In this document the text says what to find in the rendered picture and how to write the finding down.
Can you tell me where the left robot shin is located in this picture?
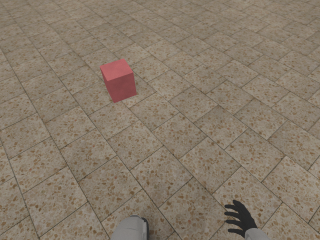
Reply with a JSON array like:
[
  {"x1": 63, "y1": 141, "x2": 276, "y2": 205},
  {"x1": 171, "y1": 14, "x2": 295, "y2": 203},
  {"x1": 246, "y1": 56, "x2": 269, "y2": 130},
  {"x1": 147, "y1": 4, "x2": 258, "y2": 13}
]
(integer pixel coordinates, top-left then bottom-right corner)
[{"x1": 130, "y1": 214, "x2": 143, "y2": 220}]

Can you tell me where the robot right hand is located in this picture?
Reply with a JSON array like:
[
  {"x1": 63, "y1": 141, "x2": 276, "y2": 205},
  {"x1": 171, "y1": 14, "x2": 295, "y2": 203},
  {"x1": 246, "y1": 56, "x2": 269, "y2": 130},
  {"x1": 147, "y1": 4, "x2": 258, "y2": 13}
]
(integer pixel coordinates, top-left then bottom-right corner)
[{"x1": 224, "y1": 199, "x2": 258, "y2": 238}]

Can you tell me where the left robot thigh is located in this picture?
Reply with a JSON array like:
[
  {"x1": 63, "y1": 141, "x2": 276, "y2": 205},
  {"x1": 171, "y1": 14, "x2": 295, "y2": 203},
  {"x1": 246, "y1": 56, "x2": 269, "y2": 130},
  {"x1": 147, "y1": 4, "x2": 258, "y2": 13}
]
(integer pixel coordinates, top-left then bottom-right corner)
[{"x1": 110, "y1": 217, "x2": 147, "y2": 240}]

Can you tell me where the right robot forearm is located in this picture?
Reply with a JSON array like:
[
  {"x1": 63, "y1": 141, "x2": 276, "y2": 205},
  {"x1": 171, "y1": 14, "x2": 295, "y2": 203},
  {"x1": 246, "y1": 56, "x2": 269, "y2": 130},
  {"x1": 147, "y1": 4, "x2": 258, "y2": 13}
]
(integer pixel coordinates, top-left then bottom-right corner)
[{"x1": 245, "y1": 228, "x2": 271, "y2": 240}]

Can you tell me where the carton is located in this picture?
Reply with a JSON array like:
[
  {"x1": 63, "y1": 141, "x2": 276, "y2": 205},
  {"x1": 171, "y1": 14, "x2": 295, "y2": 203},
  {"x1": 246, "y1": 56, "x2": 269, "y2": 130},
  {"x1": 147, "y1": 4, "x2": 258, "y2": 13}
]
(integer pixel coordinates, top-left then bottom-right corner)
[{"x1": 99, "y1": 58, "x2": 137, "y2": 103}]

